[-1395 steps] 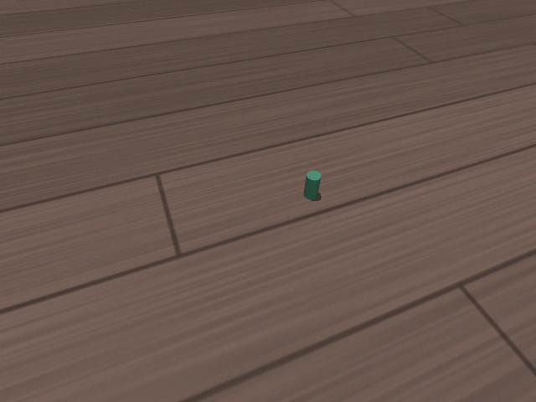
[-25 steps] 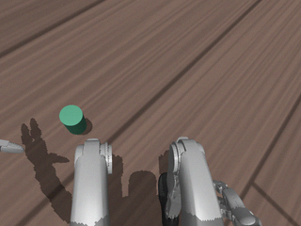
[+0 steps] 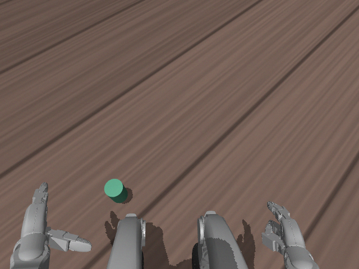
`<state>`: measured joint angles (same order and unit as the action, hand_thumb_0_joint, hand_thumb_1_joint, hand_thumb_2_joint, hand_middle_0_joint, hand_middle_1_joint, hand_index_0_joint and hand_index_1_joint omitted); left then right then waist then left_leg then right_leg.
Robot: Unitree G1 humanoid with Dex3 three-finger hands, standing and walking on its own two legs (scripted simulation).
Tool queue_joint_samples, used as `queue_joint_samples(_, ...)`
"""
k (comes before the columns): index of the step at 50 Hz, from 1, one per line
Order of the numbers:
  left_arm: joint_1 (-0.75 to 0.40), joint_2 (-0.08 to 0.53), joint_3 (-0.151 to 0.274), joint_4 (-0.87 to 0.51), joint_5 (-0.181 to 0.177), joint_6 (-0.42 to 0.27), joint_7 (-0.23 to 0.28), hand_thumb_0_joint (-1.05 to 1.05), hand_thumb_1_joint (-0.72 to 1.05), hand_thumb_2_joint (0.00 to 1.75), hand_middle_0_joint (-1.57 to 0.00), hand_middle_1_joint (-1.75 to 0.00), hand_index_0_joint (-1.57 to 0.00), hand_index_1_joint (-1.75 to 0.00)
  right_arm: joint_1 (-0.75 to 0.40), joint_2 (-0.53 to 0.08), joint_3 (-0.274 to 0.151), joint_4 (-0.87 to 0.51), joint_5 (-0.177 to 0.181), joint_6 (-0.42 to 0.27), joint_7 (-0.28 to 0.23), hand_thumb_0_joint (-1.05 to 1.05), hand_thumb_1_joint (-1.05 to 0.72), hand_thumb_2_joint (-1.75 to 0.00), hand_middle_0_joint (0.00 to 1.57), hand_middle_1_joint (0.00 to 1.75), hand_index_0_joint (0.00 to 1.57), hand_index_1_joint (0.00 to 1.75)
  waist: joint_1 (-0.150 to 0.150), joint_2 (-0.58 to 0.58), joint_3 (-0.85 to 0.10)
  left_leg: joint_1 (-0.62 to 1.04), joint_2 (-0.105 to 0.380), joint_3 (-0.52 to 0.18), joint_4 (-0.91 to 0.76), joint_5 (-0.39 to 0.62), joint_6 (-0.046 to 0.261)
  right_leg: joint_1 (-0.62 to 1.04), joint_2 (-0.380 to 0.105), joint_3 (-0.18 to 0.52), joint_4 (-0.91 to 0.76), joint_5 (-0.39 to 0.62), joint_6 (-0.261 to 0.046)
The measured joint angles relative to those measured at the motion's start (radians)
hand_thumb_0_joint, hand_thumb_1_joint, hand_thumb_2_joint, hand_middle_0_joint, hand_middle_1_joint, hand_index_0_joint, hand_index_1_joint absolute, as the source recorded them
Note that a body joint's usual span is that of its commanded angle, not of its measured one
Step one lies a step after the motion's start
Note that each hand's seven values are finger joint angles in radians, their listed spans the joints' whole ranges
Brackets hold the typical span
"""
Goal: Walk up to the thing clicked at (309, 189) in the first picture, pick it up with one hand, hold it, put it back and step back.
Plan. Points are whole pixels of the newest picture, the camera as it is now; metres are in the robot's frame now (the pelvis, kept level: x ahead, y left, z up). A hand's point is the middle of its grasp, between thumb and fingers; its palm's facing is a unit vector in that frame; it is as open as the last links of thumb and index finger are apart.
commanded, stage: home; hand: left
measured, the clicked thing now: (116, 191) +0.40 +0.23 -0.52
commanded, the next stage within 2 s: none
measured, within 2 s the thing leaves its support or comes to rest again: neither
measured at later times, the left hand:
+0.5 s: hand (49, 230) +0.21 +0.20 +0.07, palm faces +0.13 -0.94 -0.30, open 17.5 cm
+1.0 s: hand (56, 241) +0.20 +0.19 +0.07, palm faces +0.13 -0.95 -0.28, open 17.6 cm
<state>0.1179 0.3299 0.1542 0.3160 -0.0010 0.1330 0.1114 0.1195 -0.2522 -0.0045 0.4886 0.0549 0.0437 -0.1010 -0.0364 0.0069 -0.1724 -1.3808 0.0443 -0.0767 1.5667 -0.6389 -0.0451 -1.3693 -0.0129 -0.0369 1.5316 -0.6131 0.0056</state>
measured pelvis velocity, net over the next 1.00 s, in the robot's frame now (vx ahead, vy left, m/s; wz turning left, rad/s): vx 0.04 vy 0.00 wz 0.03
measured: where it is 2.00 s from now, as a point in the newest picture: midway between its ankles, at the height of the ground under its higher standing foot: outside the picture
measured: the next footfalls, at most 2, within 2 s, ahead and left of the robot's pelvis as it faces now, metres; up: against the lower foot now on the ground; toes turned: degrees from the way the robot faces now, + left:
none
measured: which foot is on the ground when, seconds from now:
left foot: down 0.00-1.00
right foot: down 0.00-1.00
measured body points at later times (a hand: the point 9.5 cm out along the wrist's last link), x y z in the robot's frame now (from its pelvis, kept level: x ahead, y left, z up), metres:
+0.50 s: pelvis +0.05 +0.01 +0.12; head +0.06 +0.02 +0.57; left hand +0.20 +0.25 +0.10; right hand +0.21 -0.22 +0.05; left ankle +0.04 +0.14 -0.56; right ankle +0.05 -0.13 -0.56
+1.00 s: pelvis +0.04 +0.00 +0.13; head +0.06 +0.00 +0.58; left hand +0.19 +0.24 +0.09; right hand +0.20 -0.23 +0.06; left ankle +0.04 +0.14 -0.56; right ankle +0.05 -0.13 -0.56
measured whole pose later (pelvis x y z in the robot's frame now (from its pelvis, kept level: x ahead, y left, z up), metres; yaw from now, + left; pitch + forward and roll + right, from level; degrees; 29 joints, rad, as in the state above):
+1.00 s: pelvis +0.04 +0.00 +0.13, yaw +1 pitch +7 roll -2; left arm 0.47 0.20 -0.01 0.00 -0.01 0.27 0.14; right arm 0.28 -0.21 0.03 0.49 0.01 -0.11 -0.17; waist -0.02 0.03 -0.11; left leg -0.63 0.05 -0.05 0.97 -0.47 -0.04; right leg -0.61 -0.01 -0.04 0.93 -0.45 0.01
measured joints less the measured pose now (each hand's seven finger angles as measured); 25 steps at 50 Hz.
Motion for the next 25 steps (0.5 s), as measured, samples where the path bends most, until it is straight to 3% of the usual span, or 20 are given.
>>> queue_joint_samples(15, 0.253, -0.095, -0.134, -0.24, -0.024, 0.169, 0.07, -0.01, -0.53, 0.06, -0.06, -0.06, -0.06, -0.05, 0.157, 0.041, 0.028, -0.01, -0.005, -0.064, -0.078, 0.01, -0.9, -0.9, 0.2, 0.31, 0.21, 0.3, -0.01, 0.019, -0.012, 0.522, 0.006, 0.017, -0.419, 0.09, 0.011, 0.535, 0.0, -0.008, -0.434, 0.094, 0.008)
queue_joint_samples(25, 0.374, -0.117, -0.179, -0.381, -0.021, 0.184, 0.059, -0.01, -0.55, 0.05, -0.06, -0.05, -0.06, -0.05, 0.174, 0.055, 0.04, -0.034, -0.02, -0.109, -0.088, 0.02, -0.9, -0.9, 0.2, 0.31, 0.21, 0.3, 0.006, 0.039, 0.001, 0.693, 0.0, 0.031, -0.537, 0.122, 0.023, 0.709, -0.005, 0.001, -0.562, 0.132, 0.02)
